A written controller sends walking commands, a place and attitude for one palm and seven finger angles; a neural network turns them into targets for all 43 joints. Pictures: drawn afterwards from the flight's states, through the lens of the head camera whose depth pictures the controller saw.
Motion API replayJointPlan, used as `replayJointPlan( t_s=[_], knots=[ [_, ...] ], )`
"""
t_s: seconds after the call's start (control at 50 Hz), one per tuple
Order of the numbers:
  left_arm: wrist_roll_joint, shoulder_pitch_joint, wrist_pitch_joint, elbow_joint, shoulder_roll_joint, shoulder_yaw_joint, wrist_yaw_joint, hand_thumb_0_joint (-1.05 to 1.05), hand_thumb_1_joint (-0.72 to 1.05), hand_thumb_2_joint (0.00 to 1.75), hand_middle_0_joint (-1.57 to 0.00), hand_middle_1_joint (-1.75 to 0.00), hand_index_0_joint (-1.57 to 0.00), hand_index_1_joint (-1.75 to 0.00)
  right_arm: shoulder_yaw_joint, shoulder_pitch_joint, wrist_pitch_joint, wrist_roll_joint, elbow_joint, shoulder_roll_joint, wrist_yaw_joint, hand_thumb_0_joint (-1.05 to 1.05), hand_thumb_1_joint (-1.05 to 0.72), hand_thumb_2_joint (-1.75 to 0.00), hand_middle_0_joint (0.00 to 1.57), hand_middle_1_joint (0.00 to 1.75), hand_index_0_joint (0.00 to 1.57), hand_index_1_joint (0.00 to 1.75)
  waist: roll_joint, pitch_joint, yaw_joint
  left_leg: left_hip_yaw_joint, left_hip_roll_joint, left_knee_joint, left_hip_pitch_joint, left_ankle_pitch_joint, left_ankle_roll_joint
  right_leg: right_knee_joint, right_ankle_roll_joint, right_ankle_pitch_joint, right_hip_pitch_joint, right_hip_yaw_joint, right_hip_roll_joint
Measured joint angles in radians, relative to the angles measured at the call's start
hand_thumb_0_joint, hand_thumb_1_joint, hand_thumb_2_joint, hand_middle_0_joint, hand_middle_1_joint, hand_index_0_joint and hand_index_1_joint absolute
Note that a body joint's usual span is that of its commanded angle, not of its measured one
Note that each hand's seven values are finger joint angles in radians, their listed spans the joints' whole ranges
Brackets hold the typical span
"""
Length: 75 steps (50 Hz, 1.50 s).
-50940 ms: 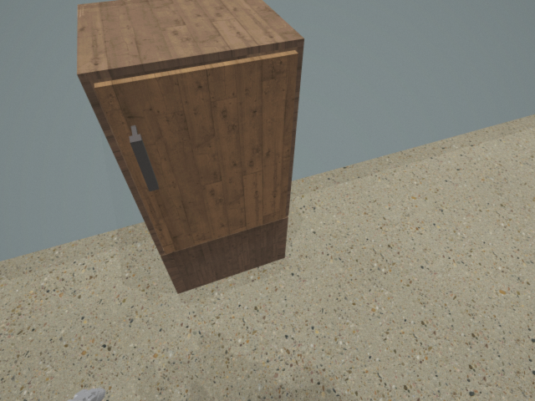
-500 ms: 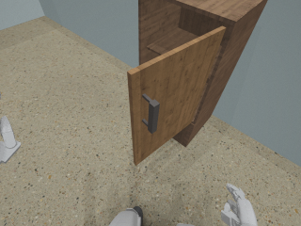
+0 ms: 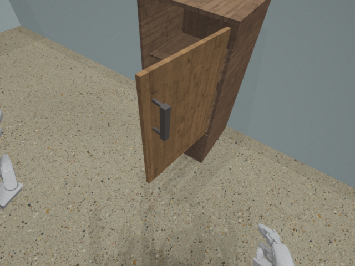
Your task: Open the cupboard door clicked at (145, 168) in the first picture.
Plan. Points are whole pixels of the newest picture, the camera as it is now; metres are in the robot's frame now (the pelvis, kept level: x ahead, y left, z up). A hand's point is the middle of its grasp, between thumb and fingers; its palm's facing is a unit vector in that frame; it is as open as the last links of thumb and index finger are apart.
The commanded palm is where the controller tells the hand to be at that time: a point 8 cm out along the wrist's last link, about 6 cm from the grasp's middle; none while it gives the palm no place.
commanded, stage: stop stepping back and stand still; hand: left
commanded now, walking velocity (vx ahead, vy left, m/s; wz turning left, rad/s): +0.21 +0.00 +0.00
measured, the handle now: (160, 119) +0.54 +0.07 -0.03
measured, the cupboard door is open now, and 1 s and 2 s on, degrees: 81 81 81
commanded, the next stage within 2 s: let the arm hang, fingers relaxed in 0.46 s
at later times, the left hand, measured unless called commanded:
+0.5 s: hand (40, 192) +0.21 +0.23 +0.15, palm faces +0.35 -0.81 -0.47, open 7.4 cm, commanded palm +0.15 +0.28 +0.17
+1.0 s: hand out of the picture -0.10 +0.18 -0.18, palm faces +0.06 -0.99 -0.15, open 7.1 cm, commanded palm none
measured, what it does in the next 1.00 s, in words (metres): steps on the spot: right foot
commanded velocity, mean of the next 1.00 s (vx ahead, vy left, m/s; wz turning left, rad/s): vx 0.02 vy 0.02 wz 0.00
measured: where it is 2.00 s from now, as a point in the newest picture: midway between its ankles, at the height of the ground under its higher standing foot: outside the picture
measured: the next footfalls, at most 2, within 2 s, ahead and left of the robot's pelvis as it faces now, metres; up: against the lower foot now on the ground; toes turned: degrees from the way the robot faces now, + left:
right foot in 0.10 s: -0.03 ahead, -0.07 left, +0.00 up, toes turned -4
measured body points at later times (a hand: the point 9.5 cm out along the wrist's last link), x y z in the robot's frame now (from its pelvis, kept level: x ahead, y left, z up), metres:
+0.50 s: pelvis -0.01 -0.02 -0.01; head -0.01 -0.02 +0.44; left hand +0.18 +0.27 +0.18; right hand +0.13 -0.28 -0.10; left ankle +0.03 +0.12 -0.74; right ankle -0.07 -0.07 -0.74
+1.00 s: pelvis -0.03 +0.02 -0.01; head -0.01 +0.04 +0.44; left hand -0.10 +0.24 -0.17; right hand -0.03 -0.21 -0.16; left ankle +0.03 +0.12 -0.74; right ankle -0.07 -0.07 -0.74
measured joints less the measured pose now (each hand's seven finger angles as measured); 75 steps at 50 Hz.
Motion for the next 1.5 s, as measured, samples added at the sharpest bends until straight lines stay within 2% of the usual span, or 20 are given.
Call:
replayJointPlan(
  t_s=[0.08,0.1,0.14,0.18,0.24,0.32,0.34,0.36,0.42,0.56,0.6,0.64,0.7,0.76,0.84,0.86,0.96,1.04,1.18,1.5],
  knots=[
    [0.000,0.077,-0.001,-0.039,0.023,0.001,0.003,0.02,0.89,0.89,-0.21,-0.30,-0.21,-0.30,0.002,0.036,0.013,-0.004,-0.004,0.000,-0.006,0.01,-0.90,-0.89,0.21,0.30,0.20,0.30,-0.001,-0.030,0.000,0.010,-0.004,-0.022,-0.019,0.006,-0.019,-0.227,-0.021,0.029,0.128,-0.062,0.002],
    [-0.001,0.082,-0.003,-0.039,0.032,0.007,0.002,0.02,0.89,0.89,-0.21,-0.30,-0.21,-0.30,0.001,0.036,0.019,-0.006,-0.006,-0.004,-0.008,0.01,-0.90,-0.89,0.21,0.30,0.20,0.30,-0.005,-0.031,0.005,0.019,-0.009,0.004,-0.040,0.002,-0.023,-0.279,-0.043,0.070,0.149,-0.057,-0.002],
    [-0.004,0.059,-0.004,-0.008,0.021,-0.005,-0.004,0.01,0.89,0.89,-0.21,-0.30,-0.21,-0.30,-0.008,0.019,0.037,-0.007,0.016,-0.025,-0.011,0.01,-0.90,-0.89,0.21,0.30,0.20,0.30,0.036,-0.017,0.013,0.008,0.009,0.092,-0.073,-0.050,-0.033,-0.272,-0.087,0.139,0.146,-0.061,0.018],
    [-0.008,0.043,0.000,0.033,0.003,-0.018,-0.006,0.01,0.89,0.89,-0.21,-0.30,-0.21,-0.30,-0.018,0.019,0.055,0.002,0.049,-0.041,-0.008,0.01,-0.90,-0.89,0.21,0.30,0.20,0.30,0.058,-0.031,0.030,-0.018,0.010,0.234,-0.101,-0.120,-0.038,-0.248,-0.100,0.119,0.144,-0.047,0.030],
    [-0.003,0.009,-0.006,0.104,-0.030,-0.031,-0.003,0.01,0.89,0.89,-0.22,-0.30,-0.21,-0.30,-0.023,0.037,0.061,0.012,0.080,-0.055,-0.009,0.02,-0.90,-0.89,0.21,0.30,0.20,0.30,0.053,-0.053,0.040,-0.023,0.003,0.354,-0.089,-0.172,-0.033,-0.232,-0.101,0.095,0.160,-0.025,0.025],
    [0.005,-0.063,-0.025,0.163,-0.055,-0.046,-0.002,0.01,0.89,0.89,-0.21,-0.30,-0.21,-0.30,-0.025,0.053,0.043,0.014,0.085,-0.070,-0.017,0.02,-0.91,-0.89,0.20,0.30,0.20,0.30,0.041,-0.049,0.028,-0.012,0.012,0.240,0.003,-0.127,-0.009,-0.196,-0.096,0.063,0.177,-0.035,0.016],
    [0.005,-0.072,-0.030,0.162,-0.059,-0.048,-0.003,0.01,0.89,0.89,-0.21,-0.30,-0.21,-0.30,-0.027,0.052,0.040,0.014,0.081,-0.076,-0.017,0.02,-0.91,-0.89,0.20,0.30,0.20,0.30,0.045,-0.045,0.024,-0.016,0.017,0.200,0.029,-0.092,-0.007,-0.182,-0.093,0.053,0.177,-0.040,0.020],
    [0.004,-0.078,-0.035,0.159,-0.060,-0.049,-0.006,0.01,0.89,0.89,-0.21,-0.30,-0.21,-0.30,-0.030,0.046,0.040,0.014,0.080,-0.077,-0.016,0.02,-0.91,-0.89,0.20,0.30,0.20,0.30,0.041,-0.039,0.019,-0.018,0.017,0.176,0.047,-0.110,-0.025,-0.167,-0.090,0.043,0.175,-0.042,0.019],
    [0.007,-0.066,-0.045,0.142,-0.053,-0.042,-0.016,0.01,0.89,0.89,-0.21,-0.30,-0.21,-0.30,-0.033,0.016,0.049,0.016,0.068,-0.067,-0.013,0.02,-0.91,-0.89,0.20,0.30,0.20,0.30,0.019,-0.024,0.013,-0.008,0.011,0.156,0.062,-0.135,-0.048,-0.161,-0.080,0.041,0.174,-0.034,0.009],
    [0.006,-0.008,-0.051,0.092,-0.012,-0.025,-0.024,0.01,0.89,0.89,-0.22,-0.30,-0.21,-0.30,-0.025,-0.022,0.051,0.017,0.011,-0.047,-0.006,0.02,-0.91,-0.89,0.20,0.30,0.20,0.30,0.020,-0.005,0.015,-0.002,0.024,0.127,0.048,-0.108,-0.043,-0.228,-0.079,0.092,0.174,-0.025,0.023],
    [0.032,-0.082,-0.054,0.228,0.000,-0.092,-0.057,0.01,0.89,0.89,-0.21,-0.30,-0.21,-0.30,-0.030,-0.037,0.020,0.020,0.055,-0.070,0.028,0.01,-0.91,-0.89,0.20,0.30,0.20,0.30,0.041,-0.020,0.030,-0.009,0.017,0.145,0.011,-0.101,-0.035,-0.195,-0.067,0.092,0.134,-0.040,0.014],
    [0.054,-0.193,0.022,0.463,-0.020,-0.189,-0.108,0.00,0.89,0.89,-0.21,-0.30,-0.20,-0.30,-0.029,-0.063,0.046,0.011,0.109,-0.107,0.051,0.01,-0.91,-0.89,0.20,0.30,0.20,0.30,0.072,-0.041,0.041,-0.018,0.001,0.181,-0.032,-0.111,-0.025,-0.148,-0.069,0.064,0.092,-0.053,-0.001],
    [0.070,-0.310,0.135,0.847,-0.095,-0.300,-0.148,0.00,0.90,0.89,-0.20,-0.30,-0.20,-0.30,-0.021,-0.096,0.101,-0.003,0.183,-0.126,0.055,0.01,-0.91,-0.89,0.20,0.30,0.20,0.30,0.100,-0.043,0.034,-0.032,-0.014,0.221,-0.060,-0.120,-0.014,-0.106,-0.067,0.045,0.071,-0.071,-0.015],
    [0.072,-0.339,0.195,1.144,-0.166,-0.368,-0.156,0.01,0.91,0.89,-0.20,-0.30,-0.19,-0.30,-0.013,-0.094,0.139,-0.013,0.237,-0.098,0.052,0.01,-0.91,-0.89,0.20,0.30,0.20,0.30,0.072,-0.015,0.020,-0.036,-0.022,0.232,-0.044,-0.124,-0.012,-0.093,-0.063,0.038,0.088,-0.077,-0.023],
    [0.061,-0.309,0.227,1.411,-0.253,-0.422,-0.151,0.01,0.92,0.89,-0.20,-0.30,-0.19,-0.30,0.003,-0.055,0.166,-0.017,0.314,-0.045,0.043,0.01,-0.91,-0.89,0.20,0.30,0.20,0.30,0.010,0.026,0.015,-0.037,-0.025,0.195,-0.001,-0.108,-0.008,-0.133,-0.054,0.057,0.132,-0.077,-0.024],
    [0.058,-0.300,0.225,1.458,-0.260,-0.410,-0.136,0.01,0.95,0.89,-0.20,-0.30,-0.20,-0.30,0.006,-0.041,0.168,-0.017,0.337,-0.032,0.040,0.01,-0.91,-0.89,0.20,0.30,0.20,0.30,0.001,0.034,0.020,-0.041,-0.023,0.182,0.005,-0.101,-0.007,-0.155,-0.054,0.068,0.143,-0.080,-0.021],
    [0.052,-0.237,0.206,1.617,-0.259,-0.414,-0.149,0.01,0.98,0.89,-0.21,-0.30,-0.20,-0.30,0.007,0.020,0.179,-0.012,0.441,0.010,0.027,0.01,-0.91,-0.89,0.20,0.30,0.20,0.30,-0.005,0.062,0.046,-0.048,-0.020,0.117,0.024,-0.060,-0.002,-0.251,-0.051,0.126,0.176,-0.085,-0.013],
    [0.051,-0.188,0.195,1.692,-0.269,-0.418,-0.150,0.01,0.96,0.89,-0.20,-0.30,-0.20,-0.30,-0.001,0.056,0.178,-0.007,0.491,0.023,0.020,0.01,-0.91,-0.89,0.20,0.30,0.20,0.30,0.016,0.068,0.050,-0.042,-0.029,0.078,0.034,-0.037,0.008,-0.281,-0.041,0.147,0.181,-0.080,-0.022],
    [0.052,-0.155,0.182,1.740,-0.289,-0.420,-0.139,0.01,0.92,0.89,-0.20,-0.30,-0.20,-0.30,-0.009,0.084,0.171,-0.006,0.530,0.039,0.015,0.01,-0.91,-0.89,0.20,0.30,0.20,0.30,0.050,0.050,0.040,-0.025,-0.043,0.046,0.048,-0.019,0.020,-0.273,-0.029,0.148,0.173,-0.066,-0.040],
    [0.053,-0.253,0.155,1.680,-0.335,-0.421,-0.128,0.00,0.91,0.89,-0.20,-0.30,-0.20,-0.30,-0.016,0.081,0.155,-0.013,0.539,0.061,0.018,0.01,-0.92,-0.89,0.20,0.30,0.20,0.30,0.050,-0.011,0.022,-0.009,-0.045,0.047,0.053,-0.024,0.015,-0.234,-0.033,0.127,0.156,-0.051,-0.045]
  ],
)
